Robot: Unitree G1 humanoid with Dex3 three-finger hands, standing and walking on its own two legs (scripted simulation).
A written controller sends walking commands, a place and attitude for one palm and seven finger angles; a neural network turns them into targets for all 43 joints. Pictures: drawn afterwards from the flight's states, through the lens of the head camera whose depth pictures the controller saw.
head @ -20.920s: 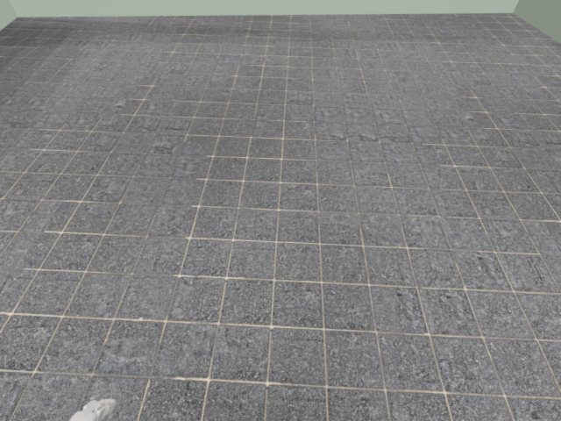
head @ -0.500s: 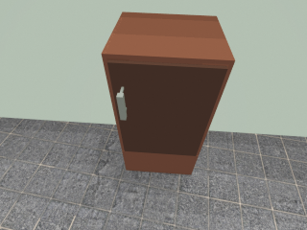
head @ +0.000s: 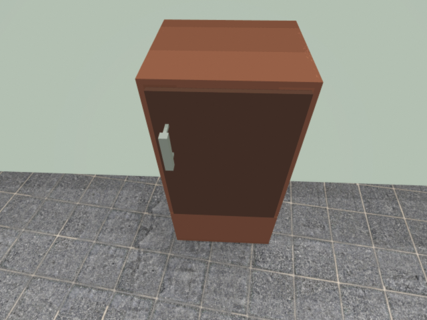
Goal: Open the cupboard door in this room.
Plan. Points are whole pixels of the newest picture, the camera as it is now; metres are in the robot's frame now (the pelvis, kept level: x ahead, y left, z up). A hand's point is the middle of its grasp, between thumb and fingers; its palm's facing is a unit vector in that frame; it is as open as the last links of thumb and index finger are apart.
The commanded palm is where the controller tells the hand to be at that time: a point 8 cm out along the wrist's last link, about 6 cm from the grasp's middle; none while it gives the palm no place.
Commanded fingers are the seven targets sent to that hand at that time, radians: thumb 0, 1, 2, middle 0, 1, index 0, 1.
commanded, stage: look again from close up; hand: left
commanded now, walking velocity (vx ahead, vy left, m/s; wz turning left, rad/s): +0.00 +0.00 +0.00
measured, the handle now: (168, 147) +0.57 +0.17 -0.05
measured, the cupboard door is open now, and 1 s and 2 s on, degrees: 0 0 0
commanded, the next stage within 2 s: raise the hand with hooked fingers in 0.02 s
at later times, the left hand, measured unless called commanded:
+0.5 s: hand (129, 310) +0.16 +0.17 -0.07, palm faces +0.00 -1.00 -0.01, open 8.4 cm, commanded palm +0.13 +0.24 -0.06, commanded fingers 0.00 0.43 0.70 -0.23 -0.60 -0.23 -0.60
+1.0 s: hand (98, 289) +0.19 +0.24 -0.05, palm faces +0.08 -1.00 -0.05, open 11.3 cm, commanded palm +0.16 +0.28 -0.05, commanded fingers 0.00 -0.15 0.45 -0.28 -0.98 -0.28 -0.98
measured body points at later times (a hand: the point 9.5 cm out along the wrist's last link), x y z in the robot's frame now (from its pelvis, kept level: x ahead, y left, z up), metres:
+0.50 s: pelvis -0.03 -0.03 -0.07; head +0.02 -0.01 +0.37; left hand +0.15 +0.23 -0.06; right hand +0.21 -0.28 -0.10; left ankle -0.01 +0.10 -0.74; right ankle -0.02 -0.12 -0.74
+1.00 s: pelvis -0.05 -0.01 -0.09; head +0.03 +0.00 +0.35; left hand +0.18 +0.29 -0.04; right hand +0.10 -0.25 -0.19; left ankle -0.01 +0.10 -0.74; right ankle -0.02 -0.12 -0.74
